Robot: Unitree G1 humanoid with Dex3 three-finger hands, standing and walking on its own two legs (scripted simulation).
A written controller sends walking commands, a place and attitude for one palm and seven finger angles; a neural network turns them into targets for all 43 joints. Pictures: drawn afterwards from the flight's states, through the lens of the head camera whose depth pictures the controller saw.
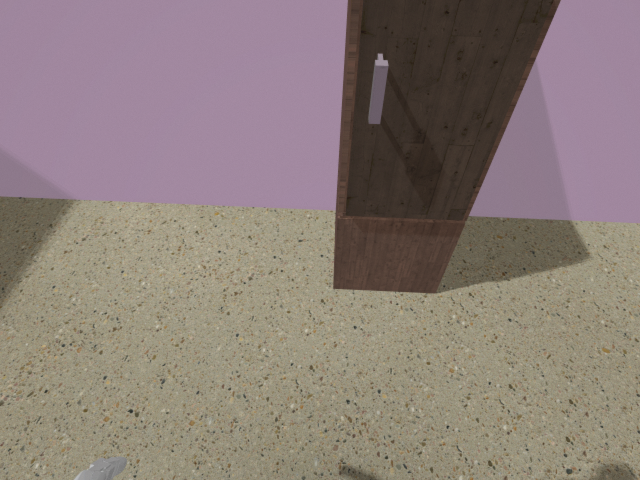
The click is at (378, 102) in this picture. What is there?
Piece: cupboard door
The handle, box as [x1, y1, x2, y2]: [368, 54, 387, 123]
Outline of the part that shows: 382,54 378,54 374,64 368,116 369,123 379,123 387,72 387,60 382,59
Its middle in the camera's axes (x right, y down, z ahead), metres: +0.12 -0.32 +0.82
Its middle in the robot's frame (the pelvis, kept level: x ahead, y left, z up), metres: +0.85 -0.07 +0.07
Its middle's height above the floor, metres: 0.84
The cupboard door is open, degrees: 0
